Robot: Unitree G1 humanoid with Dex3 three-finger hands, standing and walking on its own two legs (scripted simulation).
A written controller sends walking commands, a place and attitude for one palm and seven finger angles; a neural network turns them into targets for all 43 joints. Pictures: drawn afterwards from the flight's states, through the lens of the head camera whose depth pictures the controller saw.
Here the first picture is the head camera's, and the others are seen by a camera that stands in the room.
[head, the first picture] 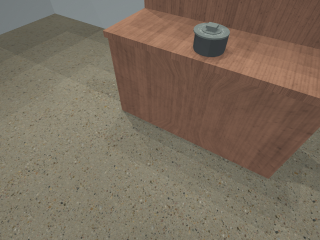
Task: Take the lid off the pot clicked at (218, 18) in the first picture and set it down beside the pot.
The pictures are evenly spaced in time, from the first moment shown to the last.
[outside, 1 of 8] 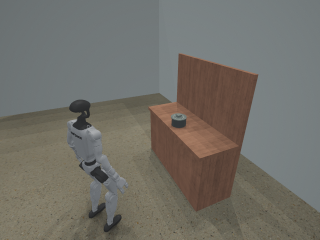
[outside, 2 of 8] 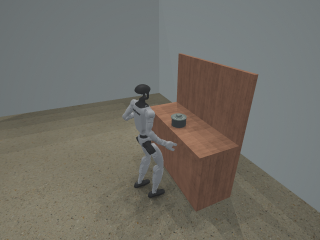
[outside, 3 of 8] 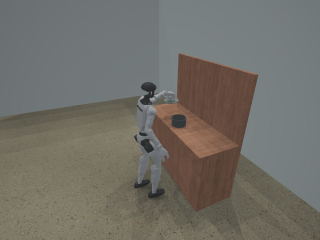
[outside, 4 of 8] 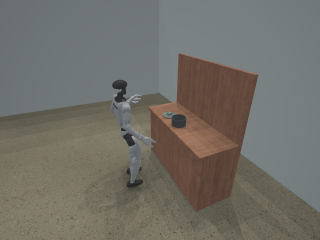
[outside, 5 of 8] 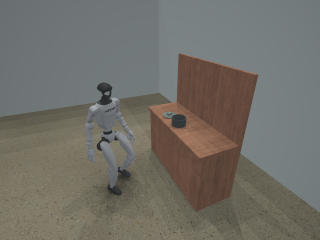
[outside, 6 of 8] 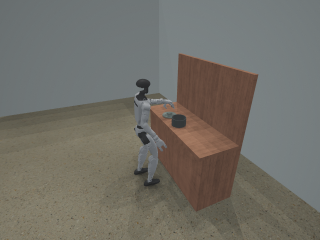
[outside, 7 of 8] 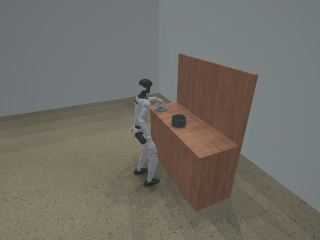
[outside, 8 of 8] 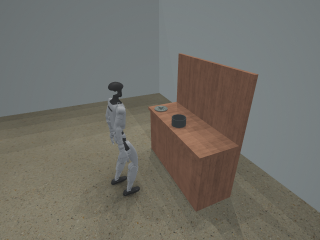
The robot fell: no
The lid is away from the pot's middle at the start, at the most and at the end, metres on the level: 0.01 0.49 0.48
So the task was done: no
